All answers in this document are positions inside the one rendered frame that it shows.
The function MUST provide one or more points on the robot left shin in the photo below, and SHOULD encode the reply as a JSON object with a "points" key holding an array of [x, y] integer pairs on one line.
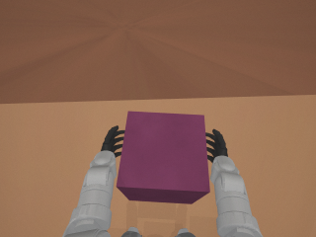
{"points": [[134, 229]]}

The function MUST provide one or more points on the right robot forearm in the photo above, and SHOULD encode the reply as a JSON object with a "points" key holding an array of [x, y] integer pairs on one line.
{"points": [[233, 207]]}

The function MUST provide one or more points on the carton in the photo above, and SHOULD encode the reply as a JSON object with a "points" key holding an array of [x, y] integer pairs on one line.
{"points": [[164, 158]]}

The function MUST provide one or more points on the robot left hand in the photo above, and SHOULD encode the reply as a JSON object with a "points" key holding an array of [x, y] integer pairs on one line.
{"points": [[110, 140]]}

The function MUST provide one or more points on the robot right hand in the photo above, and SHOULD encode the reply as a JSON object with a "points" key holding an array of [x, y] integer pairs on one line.
{"points": [[219, 145]]}

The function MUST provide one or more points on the left robot forearm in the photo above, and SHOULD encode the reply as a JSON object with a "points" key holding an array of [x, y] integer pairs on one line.
{"points": [[93, 210]]}

